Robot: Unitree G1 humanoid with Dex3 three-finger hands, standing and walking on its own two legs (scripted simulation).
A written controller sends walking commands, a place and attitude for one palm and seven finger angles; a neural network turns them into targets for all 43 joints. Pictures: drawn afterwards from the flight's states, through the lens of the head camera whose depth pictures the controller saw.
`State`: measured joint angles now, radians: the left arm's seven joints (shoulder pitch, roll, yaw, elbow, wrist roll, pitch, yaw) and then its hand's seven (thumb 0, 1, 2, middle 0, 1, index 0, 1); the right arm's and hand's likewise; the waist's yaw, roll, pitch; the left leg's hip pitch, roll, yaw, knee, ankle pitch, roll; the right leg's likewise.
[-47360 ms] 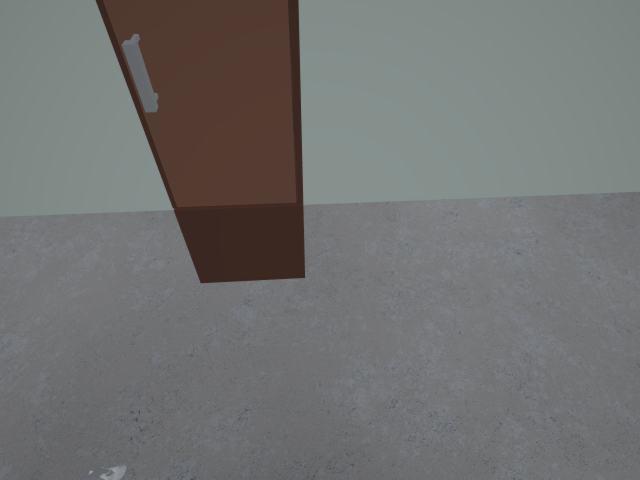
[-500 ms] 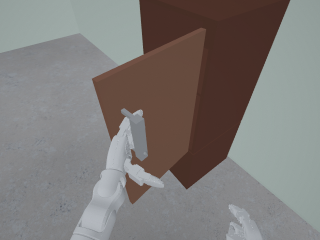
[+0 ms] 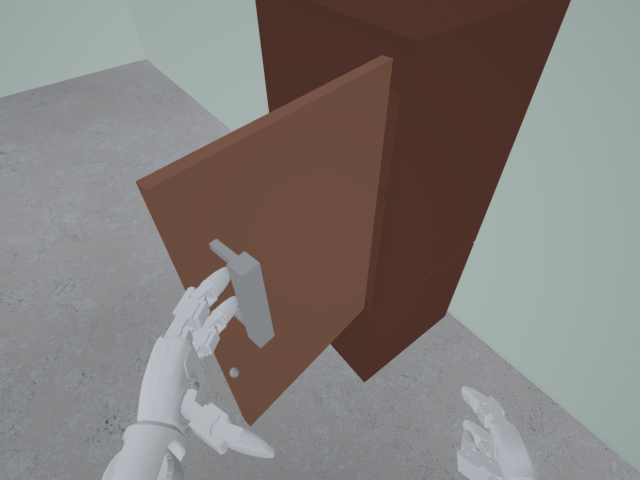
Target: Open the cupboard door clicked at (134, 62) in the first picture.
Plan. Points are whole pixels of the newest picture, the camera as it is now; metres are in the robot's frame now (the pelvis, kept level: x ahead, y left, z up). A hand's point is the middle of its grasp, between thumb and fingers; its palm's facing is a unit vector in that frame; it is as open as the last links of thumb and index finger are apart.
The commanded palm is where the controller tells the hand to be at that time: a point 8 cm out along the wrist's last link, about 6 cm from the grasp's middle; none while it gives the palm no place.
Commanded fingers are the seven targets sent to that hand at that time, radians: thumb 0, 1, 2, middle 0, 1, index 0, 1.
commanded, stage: slide the hand sideways off the handle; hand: left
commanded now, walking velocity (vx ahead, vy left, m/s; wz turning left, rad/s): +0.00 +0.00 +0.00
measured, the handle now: (241, 294) +0.31 +0.12 +0.10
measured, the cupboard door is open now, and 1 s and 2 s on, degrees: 100 100 100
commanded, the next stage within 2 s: draw the hand back to the body in 0.38 s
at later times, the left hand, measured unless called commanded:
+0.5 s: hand (177, 429) +0.16 +0.15 +0.10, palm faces +0.02 -1.00 -0.04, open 16.4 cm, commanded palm +0.13 +0.20 +0.10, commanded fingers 0.00 -0.50 0.30 -0.15 -0.30 -0.15 -0.30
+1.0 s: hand (117, 403) +0.16 +0.20 +0.13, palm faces +0.04 -1.00 -0.08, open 16.2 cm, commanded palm +0.13 +0.26 +0.14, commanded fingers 0.00 -0.25 0.41 -0.16 -0.30 -0.16 -0.30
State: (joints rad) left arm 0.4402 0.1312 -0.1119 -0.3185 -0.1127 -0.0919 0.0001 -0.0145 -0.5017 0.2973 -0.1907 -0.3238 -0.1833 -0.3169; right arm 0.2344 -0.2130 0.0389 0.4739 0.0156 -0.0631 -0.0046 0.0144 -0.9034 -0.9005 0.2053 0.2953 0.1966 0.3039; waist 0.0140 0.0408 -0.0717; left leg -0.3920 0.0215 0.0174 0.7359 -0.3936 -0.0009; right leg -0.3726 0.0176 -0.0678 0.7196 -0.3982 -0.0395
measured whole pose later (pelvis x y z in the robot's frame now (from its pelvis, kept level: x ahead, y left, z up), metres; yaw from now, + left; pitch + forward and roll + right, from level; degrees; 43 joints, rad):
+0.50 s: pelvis -0.01 +0.00 -0.01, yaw +2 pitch +5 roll -1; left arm 0.65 0.19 0.05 -0.40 -0.25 -0.22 -0.19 -0.01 -0.50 0.30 -0.15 -0.30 -0.15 -0.30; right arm 0.27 -0.24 0.01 0.48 0.04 -0.16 -0.05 0.02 -0.90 -0.90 0.21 0.30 0.20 0.30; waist 0.03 0.07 -0.11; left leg -0.50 0.02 -0.03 0.86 -0.44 -0.01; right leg -0.46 0.02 -0.11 0.82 -0.44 -0.05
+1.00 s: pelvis -0.01 +0.02 +0.00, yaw +2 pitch +1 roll -2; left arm 0.55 0.25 0.14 -0.46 -0.27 -0.03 -0.18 -0.01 -0.47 0.31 -0.15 -0.30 -0.15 -0.30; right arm 0.27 -0.23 0.05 0.53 0.06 -0.23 -0.07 0.02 -0.90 -0.90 0.21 0.30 0.20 0.30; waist 0.04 0.06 -0.08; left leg -0.40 0.01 -0.01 0.78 -0.40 0.03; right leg -0.35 0.00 -0.09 0.71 -0.38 -0.01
